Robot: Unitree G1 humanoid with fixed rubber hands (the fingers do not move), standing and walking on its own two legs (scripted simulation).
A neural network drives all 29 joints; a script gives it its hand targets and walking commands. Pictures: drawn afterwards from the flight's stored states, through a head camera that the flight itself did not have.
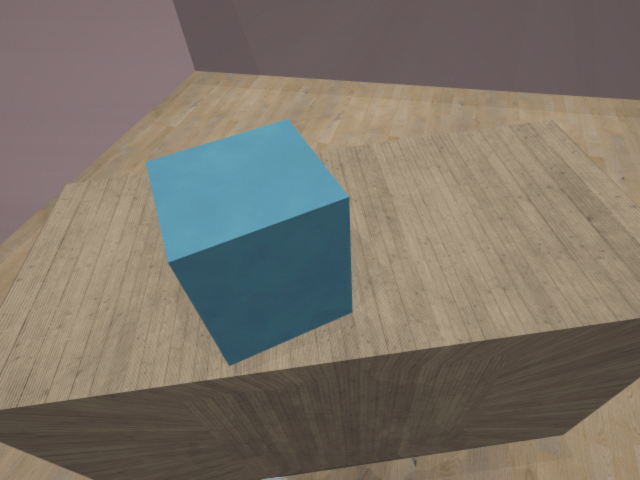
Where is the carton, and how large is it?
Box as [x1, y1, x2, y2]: [146, 119, 351, 365]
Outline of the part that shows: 288,119 146,161 146,166 168,262 229,365 351,312 348,196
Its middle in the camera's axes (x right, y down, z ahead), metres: -0.09 +0.00 +0.58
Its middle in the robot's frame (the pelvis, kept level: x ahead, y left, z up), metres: +0.45 +0.10 +0.05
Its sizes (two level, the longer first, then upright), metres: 0.210 0.200 0.250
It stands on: a pedestal, 0.68 m high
